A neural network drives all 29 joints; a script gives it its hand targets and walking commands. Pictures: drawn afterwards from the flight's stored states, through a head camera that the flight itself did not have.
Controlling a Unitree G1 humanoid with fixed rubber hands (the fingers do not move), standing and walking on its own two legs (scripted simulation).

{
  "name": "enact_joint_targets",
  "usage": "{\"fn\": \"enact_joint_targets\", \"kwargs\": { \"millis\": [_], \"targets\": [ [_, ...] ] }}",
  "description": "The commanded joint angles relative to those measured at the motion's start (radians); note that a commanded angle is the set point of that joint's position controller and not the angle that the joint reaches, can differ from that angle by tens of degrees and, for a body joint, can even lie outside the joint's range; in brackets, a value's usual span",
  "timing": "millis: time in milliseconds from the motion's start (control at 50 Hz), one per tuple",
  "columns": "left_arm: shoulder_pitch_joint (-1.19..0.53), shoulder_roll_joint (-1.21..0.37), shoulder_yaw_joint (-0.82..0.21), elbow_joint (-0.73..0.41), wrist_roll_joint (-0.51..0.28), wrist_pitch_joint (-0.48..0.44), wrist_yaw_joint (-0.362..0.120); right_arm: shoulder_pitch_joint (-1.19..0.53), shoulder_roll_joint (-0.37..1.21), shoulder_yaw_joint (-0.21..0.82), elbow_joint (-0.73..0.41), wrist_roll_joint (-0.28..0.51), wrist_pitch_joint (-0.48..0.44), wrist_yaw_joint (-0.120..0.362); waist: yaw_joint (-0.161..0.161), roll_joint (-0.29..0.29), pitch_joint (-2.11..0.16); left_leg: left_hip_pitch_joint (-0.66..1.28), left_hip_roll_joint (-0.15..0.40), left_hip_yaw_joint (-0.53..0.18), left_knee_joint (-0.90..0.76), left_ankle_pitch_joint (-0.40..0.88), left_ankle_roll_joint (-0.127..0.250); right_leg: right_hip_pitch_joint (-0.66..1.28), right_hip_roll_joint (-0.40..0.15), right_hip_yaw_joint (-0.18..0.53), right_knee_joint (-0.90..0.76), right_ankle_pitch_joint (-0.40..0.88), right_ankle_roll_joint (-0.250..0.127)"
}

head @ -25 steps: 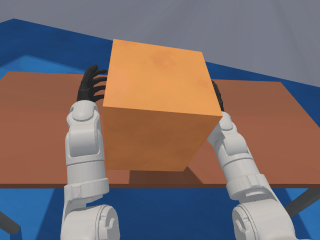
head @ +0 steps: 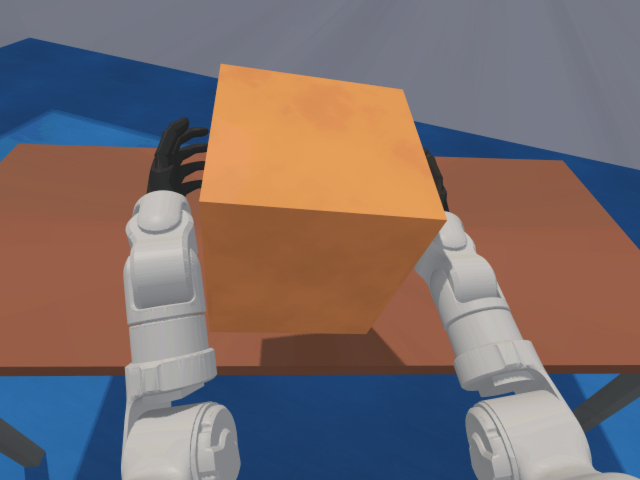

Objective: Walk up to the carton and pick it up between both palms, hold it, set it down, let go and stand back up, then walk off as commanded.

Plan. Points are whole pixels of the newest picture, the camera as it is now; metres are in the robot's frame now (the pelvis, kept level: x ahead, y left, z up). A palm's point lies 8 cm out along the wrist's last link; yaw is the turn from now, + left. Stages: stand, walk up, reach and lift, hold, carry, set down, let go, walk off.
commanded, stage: reach and lift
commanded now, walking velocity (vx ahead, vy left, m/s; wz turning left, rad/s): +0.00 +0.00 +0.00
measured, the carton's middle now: (302, 215) +0.38 +0.01 +0.16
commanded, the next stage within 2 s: hold in 0.22 s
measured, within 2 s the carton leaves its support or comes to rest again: neither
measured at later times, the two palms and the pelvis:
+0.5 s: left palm (152, 190) +0.35 +0.16 +0.22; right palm (427, 199) +0.35 -0.14 +0.20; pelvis -0.01 +0.00 +0.00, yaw +0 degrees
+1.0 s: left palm (152, 186) +0.35 +0.16 +0.23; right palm (427, 193) +0.36 -0.14 +0.20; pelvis -0.01 -0.01 +0.00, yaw +0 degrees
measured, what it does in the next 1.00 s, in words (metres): stands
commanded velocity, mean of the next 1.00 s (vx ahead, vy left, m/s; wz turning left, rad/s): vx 0.00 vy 0.00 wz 0.00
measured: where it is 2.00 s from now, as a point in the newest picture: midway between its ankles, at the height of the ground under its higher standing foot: outside the picture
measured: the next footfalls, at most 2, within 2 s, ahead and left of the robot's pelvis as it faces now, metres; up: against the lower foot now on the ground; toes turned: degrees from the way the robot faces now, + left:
none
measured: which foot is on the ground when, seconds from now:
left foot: down 0.00-1.00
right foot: down 0.00-1.00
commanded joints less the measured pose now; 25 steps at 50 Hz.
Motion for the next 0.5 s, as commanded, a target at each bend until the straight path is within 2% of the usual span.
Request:
{"fn": "enact_joint_targets", "kwargs": {
  "millis": [0,20,40,60,80,100,120,160,180,220,240,260,280,320,340,400,420,440,460,480],
  "targets": [
    [-0.434,-0.424,-0.453,0.035,-0.129,-0.007,-0.131,-0.645,0.484,0.313,-0.292,0.04,-0.068,0.069,-0.004,0.055,-0.324,0.046,-0.106,0.107,-0.015,0.238,0.016,0.072,0.102,-0.076,-0.003,0.172,0.015],
    [-0.439,-0.432,-0.46,0.023,-0.128,0.001,-0.135,-0.655,0.487,0.311,-0.3,0.04,-0.069,0.072,0.0,0.078,-0.333,0.054,-0.105,0.112,-0.01,0.244,0.01,0.068,0.101,-0.075,0.0,0.171,0.007],
    [-0.43,-0.416,-0.445,0.035,-0.123,0.006,-0.136,-0.665,0.478,0.309,-0.294,0.042,-0.065,0.072,0.006,0.065,-0.329,0.054,-0.104,0.111,-0.01,0.254,0.014,0.075,0.1,-0.078,-0.003,0.175,0.011],
    [-0.436,-0.412,-0.444,0.039,-0.13,0.004,-0.137,-0.658,0.47,0.304,-0.281,0.043,-0.062,0.072,-0.003,0.056,-0.321,0.06,-0.103,0.108,-0.007,0.251,0.014,0.067,0.097,-0.072,-0.005,0.18,0.01],
    [-0.449,-0.427,-0.454,0.024,-0.125,0.003,-0.138,-0.647,0.467,0.299,-0.27,0.045,-0.055,0.071,-0.009,0.081,-0.32,0.058,-0.104,0.11,-0.012,0.258,0.004,0.067,0.104,-0.081,-0.001,0.165,0.01],
    [-0.445,-0.425,-0.44,0.046,-0.118,0.016,-0.138,-0.666,0.461,0.302,-0.26,0.046,-0.052,0.073,0.0,0.08,-0.308,0.052,-0.103,0.113,-0.019,0.237,0.01,0.058,0.106,-0.079,-0.011,0.131,0.005],
    [-0.437,-0.416,-0.436,0.045,-0.115,0.018,-0.141,-0.659,0.465,0.3,-0.27,0.043,-0.048,0.07,-0.01,0.061,-0.312,0.055,-0.102,0.113,-0.016,0.245,0.012,0.073,0.105,-0.08,-0.012,0.152,0.008],
    [-0.436,-0.429,-0.445,0.014,-0.135,0.015,-0.141,-0.672,0.478,0.317,-0.315,0.053,-0.053,0.067,0.005,0.062,-0.362,0.063,-0.107,0.113,-0.003,0.292,0.01,0.092,0.107,-0.078,0.005,0.208,0.014],
    [-0.449,-0.432,-0.45,-0.002,-0.135,0.012,-0.14,-0.649,0.485,0.325,-0.292,0.056,-0.046,0.066,-0.004,0.061,-0.357,0.071,-0.106,0.116,0.0,0.302,0.006,0.097,0.112,-0.084,0.007,0.204,0.013],
    [-0.442,-0.412,-0.446,0.028,-0.126,0.023,-0.142,-0.654,0.47,0.307,-0.271,0.054,-0.037,0.063,-0.005,0.076,-0.317,0.05,-0.105,0.113,-0.007,0.268,0.004,0.078,0.107,-0.077,-0.004,0.175,0.011],
    [-0.417,-0.417,-0.454,-0.006,-0.137,0.025,-0.141,-0.629,0.473,0.315,-0.294,0.067,-0.034,0.063,-0.007,0.078,-0.35,0.065,-0.105,0.115,-0.003,0.28,0.006,0.1,0.11,-0.073,-0.004,0.191,0.007],
    [-0.431,-0.421,-0.446,0.013,-0.133,0.027,-0.144,-0.65,0.481,0.312,-0.288,0.062,-0.031,0.062,-0.002,0.075,-0.324,0.054,-0.106,0.12,-0.015,0.258,0.008,0.086,0.109,-0.078,-0.007,0.159,0.009],
    [-0.447,-0.42,-0.464,-0.022,-0.139,0.025,-0.143,-0.63,0.491,0.318,-0.301,0.055,-0.029,0.061,-0.011,0.079,-0.344,0.052,-0.106,0.12,-0.01,0.261,0.004,0.108,0.109,-0.073,0.001,0.173,0.006],
    [-0.446,-0.428,-0.459,-0.001,-0.137,0.033,-0.14,-0.671,0.482,0.307,-0.311,0.068,-0.027,0.063,-0.001,0.098,-0.322,0.039,-0.104,0.118,-0.015,0.26,-0.003,0.095,0.112,-0.073,0.0,0.154,0.003],
    [-0.461,-0.42,-0.444,-0.008,-0.13,0.035,-0.143,-0.692,0.49,0.323,-0.314,0.076,-0.024,0.066,0.01,0.087,-0.31,0.032,-0.104,0.118,-0.023,0.257,0.007,0.085,0.11,-0.073,0.0,0.136,0.006],
    [-0.454,-0.415,-0.429,0.015,-0.128,0.05,-0.149,-0.713,0.488,0.315,-0.322,0.067,-0.011,0.063,0.007,0.059,-0.312,0.021,-0.107,0.127,-0.032,0.207,0.018,0.091,0.105,-0.075,-0.008,0.115,0.01],
    [-0.47,-0.409,-0.43,0.017,-0.131,0.047,-0.149,-0.698,0.484,0.308,-0.299,0.061,-0.003,0.064,0.0,0.059,-0.32,0.018,-0.104,0.123,-0.036,0.195,0.02,0.099,0.11,-0.073,-0.008,0.104,0.005],
    [-0.481,-0.413,-0.431,0.011,-0.134,0.043,-0.151,-0.708,0.501,0.307,-0.309,0.061,-0.004,0.065,0.008,0.056,-0.312,0.012,-0.105,0.129,-0.039,0.176,0.019,0.081,0.108,-0.074,-0.011,0.082,0.007],
    [-0.461,-0.418,-0.431,0.026,-0.127,0.053,-0.154,-0.677,0.489,0.29,-0.264,0.056,0.004,0.065,0.0,0.072,-0.291,0.008,-0.103,0.124,-0.042,0.175,0.012,0.088,0.109,-0.074,-0.009,0.079,-0.002],
    [-0.503,-0.41,-0.42,0.025,-0.121,0.05,-0.158,-0.688,0.497,0.292,-0.251,0.056,0.012,0.067,-0.001,0.073,-0.279,0.001,-0.107,0.132,-0.048,0.16,0.019,0.074,0.104,-0.074,-0.011,0.062,0.009]
  ]
}}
